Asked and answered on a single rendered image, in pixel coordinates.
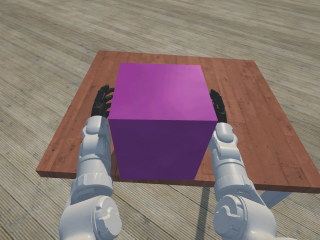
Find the robot left hand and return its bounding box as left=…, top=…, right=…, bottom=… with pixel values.
left=91, top=84, right=115, bottom=118

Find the left robot upper arm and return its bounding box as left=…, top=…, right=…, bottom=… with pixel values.
left=59, top=195, right=122, bottom=240

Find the left robot forearm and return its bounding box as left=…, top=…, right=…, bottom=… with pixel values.
left=58, top=115, right=113, bottom=239

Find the table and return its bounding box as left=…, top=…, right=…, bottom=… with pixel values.
left=35, top=50, right=320, bottom=209

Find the carton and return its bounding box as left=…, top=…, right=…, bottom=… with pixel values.
left=108, top=63, right=218, bottom=180

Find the right robot upper arm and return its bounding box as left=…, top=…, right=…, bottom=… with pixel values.
left=212, top=194, right=298, bottom=240

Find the robot right hand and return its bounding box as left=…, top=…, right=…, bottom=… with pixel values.
left=209, top=89, right=228, bottom=123

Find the right robot forearm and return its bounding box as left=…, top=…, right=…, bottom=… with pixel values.
left=208, top=122, right=267, bottom=207

